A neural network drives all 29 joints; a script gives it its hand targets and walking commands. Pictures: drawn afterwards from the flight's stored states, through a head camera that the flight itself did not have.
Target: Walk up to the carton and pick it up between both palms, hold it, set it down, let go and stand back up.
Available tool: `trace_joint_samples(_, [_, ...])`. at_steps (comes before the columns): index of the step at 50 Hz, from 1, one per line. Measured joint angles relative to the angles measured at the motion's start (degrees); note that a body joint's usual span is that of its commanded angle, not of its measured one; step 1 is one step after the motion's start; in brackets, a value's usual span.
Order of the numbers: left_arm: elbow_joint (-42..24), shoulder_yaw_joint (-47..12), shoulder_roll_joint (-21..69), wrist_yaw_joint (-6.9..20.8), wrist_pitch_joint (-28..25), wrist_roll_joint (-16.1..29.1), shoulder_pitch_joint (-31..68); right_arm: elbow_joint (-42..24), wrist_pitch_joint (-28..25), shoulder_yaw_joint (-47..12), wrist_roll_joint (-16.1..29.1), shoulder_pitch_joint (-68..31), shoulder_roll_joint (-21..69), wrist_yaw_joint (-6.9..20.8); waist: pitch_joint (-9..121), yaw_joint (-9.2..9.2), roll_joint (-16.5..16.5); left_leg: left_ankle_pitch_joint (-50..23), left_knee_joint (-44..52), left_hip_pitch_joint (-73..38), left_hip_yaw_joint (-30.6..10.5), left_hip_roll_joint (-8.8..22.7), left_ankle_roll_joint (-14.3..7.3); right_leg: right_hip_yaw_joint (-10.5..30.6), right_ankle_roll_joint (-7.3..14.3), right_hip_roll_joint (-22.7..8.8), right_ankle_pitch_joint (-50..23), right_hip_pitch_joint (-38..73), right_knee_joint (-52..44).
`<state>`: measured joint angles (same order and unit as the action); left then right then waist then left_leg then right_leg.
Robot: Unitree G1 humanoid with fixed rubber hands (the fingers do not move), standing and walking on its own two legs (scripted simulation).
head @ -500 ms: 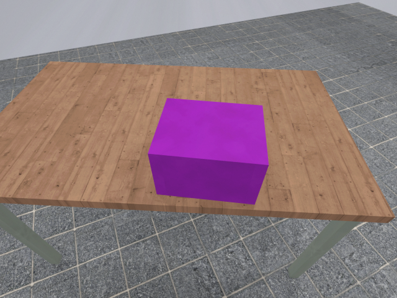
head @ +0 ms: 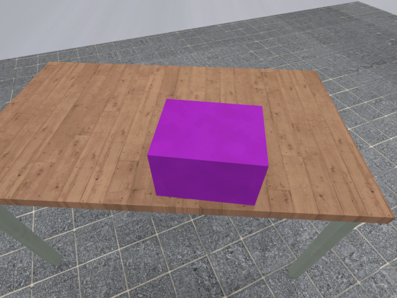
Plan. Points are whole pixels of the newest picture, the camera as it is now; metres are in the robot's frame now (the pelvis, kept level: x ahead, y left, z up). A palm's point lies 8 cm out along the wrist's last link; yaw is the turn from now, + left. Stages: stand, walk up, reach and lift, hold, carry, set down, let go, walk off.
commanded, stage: stand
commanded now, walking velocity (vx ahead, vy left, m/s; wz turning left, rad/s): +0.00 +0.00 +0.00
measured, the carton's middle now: (209, 150) +0.49 -0.03 -0.01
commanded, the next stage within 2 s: none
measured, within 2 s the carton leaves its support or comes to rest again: neither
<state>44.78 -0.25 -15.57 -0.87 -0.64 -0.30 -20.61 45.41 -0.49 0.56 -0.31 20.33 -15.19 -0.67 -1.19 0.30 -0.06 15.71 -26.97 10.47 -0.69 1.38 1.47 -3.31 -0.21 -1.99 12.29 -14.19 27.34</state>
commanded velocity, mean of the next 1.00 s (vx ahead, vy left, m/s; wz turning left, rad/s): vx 0.00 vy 0.00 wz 0.00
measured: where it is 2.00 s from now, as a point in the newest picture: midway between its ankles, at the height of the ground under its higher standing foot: outside the picture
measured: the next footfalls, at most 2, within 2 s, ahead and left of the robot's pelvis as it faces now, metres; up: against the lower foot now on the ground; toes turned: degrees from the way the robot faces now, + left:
none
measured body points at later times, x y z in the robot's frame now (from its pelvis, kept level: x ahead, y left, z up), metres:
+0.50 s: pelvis +0.00 +0.00 +0.00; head +0.01 +0.00 +0.45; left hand +0.05 +0.27 -0.13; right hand +0.05 -0.27 -0.13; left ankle -0.01 +0.14 -0.74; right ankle +0.03 -0.12 -0.74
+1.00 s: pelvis +0.00 +0.00 +0.00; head +0.01 +0.00 +0.45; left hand +0.03 +0.26 -0.13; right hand +0.03 -0.26 -0.14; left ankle -0.01 +0.14 -0.74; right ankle +0.03 -0.12 -0.74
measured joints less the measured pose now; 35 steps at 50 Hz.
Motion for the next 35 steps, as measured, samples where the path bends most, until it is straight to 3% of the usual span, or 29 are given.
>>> trace_joint_samples(35, [3.18, -0.10, 0.41, -0.43, -0.03, 0.04, -0.42, 3.56, 0.02, 0.07, 0.08, 0.20, 0.39, -0.41, 0.01, 0.00, 0.02, -0.56, 1.63, -1.20, 0.37, 0.17, 0.07, 0.34, 0.01, 0.22, -0.55, 0.92, -1.36])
